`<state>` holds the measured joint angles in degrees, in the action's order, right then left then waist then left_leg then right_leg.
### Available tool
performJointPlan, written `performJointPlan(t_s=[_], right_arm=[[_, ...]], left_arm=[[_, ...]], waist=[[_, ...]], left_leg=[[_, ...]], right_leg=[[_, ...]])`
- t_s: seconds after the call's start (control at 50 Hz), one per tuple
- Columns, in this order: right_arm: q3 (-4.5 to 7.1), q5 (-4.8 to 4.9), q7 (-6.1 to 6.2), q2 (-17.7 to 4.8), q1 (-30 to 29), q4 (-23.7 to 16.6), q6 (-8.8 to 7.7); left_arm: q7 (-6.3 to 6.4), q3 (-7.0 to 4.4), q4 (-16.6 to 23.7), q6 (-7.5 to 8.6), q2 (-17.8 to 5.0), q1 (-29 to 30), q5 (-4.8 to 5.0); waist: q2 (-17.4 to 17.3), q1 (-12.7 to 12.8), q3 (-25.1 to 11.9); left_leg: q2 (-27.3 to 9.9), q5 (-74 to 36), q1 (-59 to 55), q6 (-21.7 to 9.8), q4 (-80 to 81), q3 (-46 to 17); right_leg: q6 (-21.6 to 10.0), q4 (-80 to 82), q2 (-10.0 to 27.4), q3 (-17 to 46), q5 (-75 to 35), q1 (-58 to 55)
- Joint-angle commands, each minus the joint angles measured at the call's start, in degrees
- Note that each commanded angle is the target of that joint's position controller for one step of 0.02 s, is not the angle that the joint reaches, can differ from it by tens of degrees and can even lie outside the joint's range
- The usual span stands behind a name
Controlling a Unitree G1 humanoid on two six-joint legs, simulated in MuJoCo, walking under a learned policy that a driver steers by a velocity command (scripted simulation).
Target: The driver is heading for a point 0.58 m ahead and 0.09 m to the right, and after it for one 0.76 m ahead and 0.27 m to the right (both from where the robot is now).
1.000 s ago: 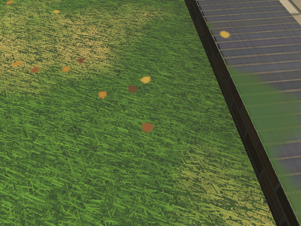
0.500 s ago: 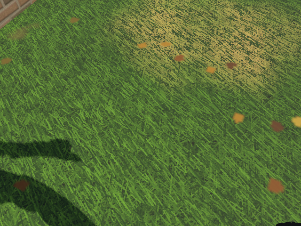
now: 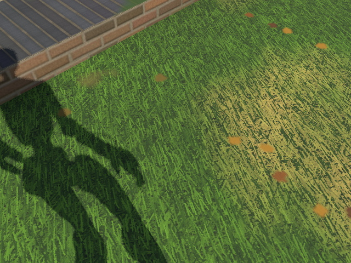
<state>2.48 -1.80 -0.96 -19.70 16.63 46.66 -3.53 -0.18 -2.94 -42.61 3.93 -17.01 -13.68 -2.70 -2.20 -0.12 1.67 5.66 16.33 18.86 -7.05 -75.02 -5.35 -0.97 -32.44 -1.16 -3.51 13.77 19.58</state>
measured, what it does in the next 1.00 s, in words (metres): walks ahead, turning right: left foot, then right foot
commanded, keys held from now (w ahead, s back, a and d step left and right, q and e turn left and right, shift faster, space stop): w+shift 0.22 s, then shift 0.06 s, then e+shift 0.58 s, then w+e+shift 0.14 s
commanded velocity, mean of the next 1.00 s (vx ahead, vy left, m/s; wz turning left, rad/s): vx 0.49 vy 0.00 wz -0.41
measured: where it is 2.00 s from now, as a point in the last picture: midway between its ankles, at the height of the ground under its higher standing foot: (254, 178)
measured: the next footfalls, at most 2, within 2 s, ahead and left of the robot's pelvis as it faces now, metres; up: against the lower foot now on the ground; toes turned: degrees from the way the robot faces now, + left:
left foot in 0.30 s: +0.51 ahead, +0.11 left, +0.00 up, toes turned +5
right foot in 0.74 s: +0.71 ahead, -0.06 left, +0.00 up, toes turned -17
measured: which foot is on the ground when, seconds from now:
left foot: up 0.00-0.28, down 0.30-0.74, up 0.76-1.00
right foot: down 0.00-0.30, up 0.32-0.72, down 0.74-1.00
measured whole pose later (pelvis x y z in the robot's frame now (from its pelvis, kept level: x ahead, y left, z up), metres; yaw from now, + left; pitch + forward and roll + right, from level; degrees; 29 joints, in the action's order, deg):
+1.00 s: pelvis +0.61 +0.02 +0.01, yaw -27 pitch +1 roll +1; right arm 1.1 -2.4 0.5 -14.0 6.7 40.3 1.3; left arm -1.2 -5.5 -41.3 -3.1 -17.3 -15.9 -0.9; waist 0.4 3.2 2.0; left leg -1.0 23.9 28.3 3.3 -52.2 -6.1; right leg -8.1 -25.4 -10.3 6.0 6.1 21.0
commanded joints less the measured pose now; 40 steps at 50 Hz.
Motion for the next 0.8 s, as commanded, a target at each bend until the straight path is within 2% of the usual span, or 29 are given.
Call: performJointPlan(t_s=[0.02, 0.06, 0.1, 0.14, 0.16, 0.2, 0.22, 0.24, 0.26, 0.28, 0.3, 0.32, 0.34, 0.36, 0.38, 0.4, 0.42, 0.44, 0.48, 0.54, 0.58, 0.62, 0.66, 0.7, 0.72, 0.74, 0.76, 0.78, 0.8], right_arm=[[-1.02, -0.85, -1.58, -0.22, -4.96, -7.04, -0.05], [-1.69, -1.06, -2.05, 0.57, -8.01, -8.84, 0.48], [-2.28, -1.14, -2.54, -0.26, -14.54, -12.01, 0.28], [-3.16, -0.84, -3.68, 0.30, -19.52, -13.49, -0.15], [-3.77, -0.56, -4.15, 1.59, -21.21, -13.93, -0.37], [-3.72, -0.49, -4.07, 1.08, -22.30, -13.41, -0.41], [-3.38, -0.66, -3.58, 0.17, -21.88, -12.97, -0.43], [-3.14, -1.31, -2.98, -0.44, -20.08, -12.19, -0.63], [-2.67, -2.02, -2.32, -1.47, -14.15, -10.26, -1.03], [-1.86, -2.00, -1.57, -2.72, -2.65, -6.16, -1.42], [-0.70, -2.90, -0.58, -5.55, 5.74, -3.30, -1.76], [0.19, -3.47, 0.39, -10.23, 8.65, -2.62, -2.01], [1.56, -1.81, 0.21, -11.68, 9.09, -3.83, -1.68], [1.40, 0.22, 0.43, -7.67, 4.82, -4.53, -1.19], [0.32, 0.59, 0.44, -3.99, 1.32, -3.49, -1.75], [-0.24, 0.02, 0.62, -1.29, -0.13, -2.36, -2.03], [-0.55, 0.18, 1.21, -0.10, -0.97, -2.37, -2.11], [-0.61, 0.64, 1.61, -0.01, -0.81, -1.80, -2.10], [-0.25, 1.36, 1.74, -0.31, -2.06, -1.59, -2.58], [-0.38, 1.62, 2.34, 0.63, -6.32, -2.26, -2.62], [-0.37, 1.70, 2.54, 0.83, -7.20, -2.39, -2.54], [0.25, 1.92, 2.79, -0.46, -6.02, -2.22, -2.36], [0.98, 2.31, 3.16, -1.88, -4.93, -2.37, -1.71], [1.71, 2.47, 3.42, -3.23, -4.35, -2.98, -0.43], [1.91, 2.55, 3.24, -3.43, -4.85, -3.43, 0.56], [2.04, 2.32, 2.85, -3.62, -3.94, -3.85, 1.30], [1.62, 0.83, 2.19, 0.08, 0.26, -6.12, 2.18], [0.56, -0.58, 2.23, 0.50, 4.47, -7.70, 2.95], [0.57, -0.71, 2.59, -1.11, 3.10, -6.91, 3.39]], left_arm=[[-0.39, -0.63, -2.81, 1.73, -2.57, -9.05, 0.29], [-0.70, -0.68, -4.54, 2.72, -3.65, -9.82, 1.35], [-0.79, -0.80, -5.07, 3.37, -5.09, -9.34, 1.50], [-1.08, -0.72, -5.70, 3.72, -5.24, -9.68, 2.23], [-1.24, -0.79, -6.25, 4.00, -6.14, -10.86, 2.58], [-1.42, -1.09, -7.73, 4.12, -8.22, -12.92, 2.81], [-1.29, -1.20, -8.28, 3.92, -9.35, -13.97, 2.77], [-0.90, -1.33, -8.93, 3.53, -10.57, -15.21, 2.63], [-0.32, -1.45, -9.56, 2.86, -11.61, -15.68, 2.36], [0.38, -1.47, -9.78, 2.00, -12.16, -14.72, 2.33], [0.69, -0.90, -9.40, 1.72, -10.36, -15.03, 2.90], [0.44, 0.50, -7.73, 1.46, -2.31, -18.39, 2.28], [1.50, 0.46, -7.62, 0.61, -2.96, -27.01, 6.40], [2.05, -0.39, -7.27, 0.27, -6.60, -19.25, 4.57], [1.54, -0.04, -5.89, 0.45, -4.98, -13.72, 4.36], [1.26, 0.08, -5.95, 0.17, -3.57, -11.57, 3.47], [0.67, -0.16, -6.08, -0.93, -3.26, -10.51, 2.56], [0.10, -0.36, -6.08, -2.35, -2.22, -11.84, 1.83], [-0.47, -0.50, -5.30, -4.04, -0.35, -11.69, 1.62], [-1.11, -0.07, -1.98, -4.56, 1.39, -6.08, 1.34], [-1.75, 0.38, -0.56, -4.43, 1.75, -2.40, 1.47], [-2.52, 0.29, -0.10, -4.61, 0.99, -1.71, 1.00], [-2.86, -0.34, 0.51, -4.93, -0.76, -2.68, 0.25], [-2.49, -1.21, 0.97, -5.01, -2.50, -5.13, -0.11], [-1.94, -1.80, 0.15, -4.50, -3.22, -9.55, -0.18], [-0.99, -2.99, -0.60, -3.76, -6.18, -13.73, -0.12], [-0.20, -4.69, 0.32, -4.84, -13.26, -8.88, 1.53], [-0.57, -5.70, 3.65, -5.10, -16.60, -9.07, 3.60], [-0.19, -5.48, 5.04, -5.87, -13.61, -5.06, 3.33]], waist=[[4.79, 1.25, 0.15], [5.22, -0.28, 2.98], [5.41, -0.66, 5.70], [3.97, -0.11, 6.21], [4.54, 0.29, 6.55], [4.00, 0.26, 6.57], [4.80, -0.03, 5.32], [6.36, -0.91, 3.09], [7.89, -3.75, -1.03], [8.58, -8.93, -6.93], [8.55, -11.96, -11.28], [-5.31, -7.67, -18.51], [-11.55, -5.63, -34.67], [0.71, -5.32, -30.64], [-0.91, -4.09, -19.21], [1.20, -2.15, -11.22], [0.22, -1.06, -7.55], [-0.76, 0.71, -6.65], [-1.19, 3.17, -6.16], [-3.66, 4.61, -3.47], [-4.46, 3.79, -2.87], [-3.49, 3.24, -3.58], [-2.68, 3.47, -4.32], [-2.51, 4.22, -5.08], [-0.77, 6.19, -6.79], [5.14, 8.56, -7.80], [18.14, 1.88, -5.75], [15.40, 2.48, -18.07], [7.44, 1.90, -15.28]], left_leg=[[-5.90, 0.47, 21.42, 0.40, 0.90, -4.83], [-6.67, -0.60, 25.20, 1.21, 5.94, -4.80], [-7.34, -6.63, 25.74, 2.29, 15.76, -2.39], [-7.55, -15.60, 17.29, 2.38, 29.34, 5.23], [-7.62, -19.26, 11.14, 1.68, 33.54, 7.85], [-6.92, -22.05, 7.75, 0.19, 37.92, 9.50], [-5.35, -20.30, 6.87, -0.41, 39.32, 10.95], [-2.75, -17.19, 4.56, -0.95, 40.18, 12.43], [-0.40, -14.39, -2.10, -1.51, 41.35, 12.54], [0.39, -16.65, -13.69, -2.24, 44.77, 11.38], [-5.34, -21.16, -26.56, -2.80, 45.81, 6.28], [-23.94, -46.09, -39.51, -3.16, 39.48, -10.11], [-36.14, -60.54, -52.31, -12.95, 40.77, -32.08], [-30.38, -63.28, -43.71, -10.47, 42.30, -21.87], [-27.61, -60.26, -34.30, -8.67, 45.14, -14.97], [-25.25, -57.87, -25.87, -6.01, 48.42, -10.35], [-23.74, -57.62, -20.21, -4.84, 51.17, -6.27], [-23.11, -57.10, -14.61, -3.78, 53.58, -2.95], [-22.14, -55.95, -10.38, -3.78, 56.11, 2.13], [-18.70, -50.52, -5.94, -2.68, 58.59, 11.76], [-16.05, -45.40, -4.40, -1.36, 58.15, 17.18], [-17.16, -43.27, -7.24, -0.58, 55.33, 18.60], [-19.27, -47.26, -10.21, 0.48, 49.09, 18.92], [-20.62, -50.79, -11.81, 1.93, 38.59, 19.24], [-20.17, -47.08, -10.76, 3.13, 28.36, 19.68], [-16.27, -28.46, -4.10, 5.94, 13.20, 19.74], [-2.99, 22.28, 13.65, 9.96, -6.60, 18.58], [-1.86, 23.33, 17.47, 11.40, -11.61, 3.02], [-4.56, 20.53, 18.52, 10.88, -10.29, 0.03]], right_leg=[[-9.58, 20.17, 15.37, 25.38, 10.05, -14.61], [-9.32, 23.86, 15.15, 20.39, 6.29, -12.59], [-9.04, 27.97, 13.69, 12.99, -1.41, -9.52], [-7.46, 31.99, 10.00, 4.69, -10.53, -5.65], [-7.76, 34.89, 10.76, 3.67, -15.74, -3.45], [-7.26, 35.35, 11.90, 1.28, -27.08, -9.24], [-6.81, 31.95, 12.04, 0.09, -39.36, -14.23], [-6.23, 25.98, 12.28, -0.70, -54.99, -18.88], [-5.09, 15.71, 12.36, -1.35, -64.45, -20.87], [-3.53, 1.45, 11.54, -2.01, -66.84, -19.93], [-2.28, -14.71, 9.19, -1.04, -54.74, -11.50], [-1.81, -36.85, 1.50, -0.87, 8.34, 1.08], [-1.68, -57.64, -3.45, 8.76, 21.59, 12.80], [-2.12, -53.60, 1.70, 10.24, 13.20, 13.27], [-1.71, -48.15, 3.00, 8.55, 10.35, 15.79], [-1.06, -44.08, 4.41, 7.70, 9.17, 16.33], [-0.35, -41.95, 5.00, 7.20, 8.70, 15.20], [0.28, -40.37, 4.92, 6.40, 7.68, 11.24], [0.95, -36.81, 4.80, 4.84, 6.42, 9.83], [0.51, -25.72, 5.24, 1.70, -3.87, 10.27], [-0.52, -14.33, 3.90, -1.15, -13.92, 5.60], [-1.74, -8.77, 2.96, -2.63, -17.70, 3.02], [-3.76, -7.10, 1.31, -4.35, -14.43, 0.83], [-6.46, -5.34, -1.30, -5.36, -7.73, -1.92], [-8.27, -1.32, -2.61, -5.00, -7.70, -6.36], [-11.00, 4.00, 0.36, 1.72, -22.88, -13.77], [-18.36, 1.20, 13.78, 24.81, -62.74, -20.00], [-26.84, 10.57, 21.40, 42.37, -54.28, -24.62], [-26.32, 13.98, 21.28, 42.14, -28.67, -20.74]])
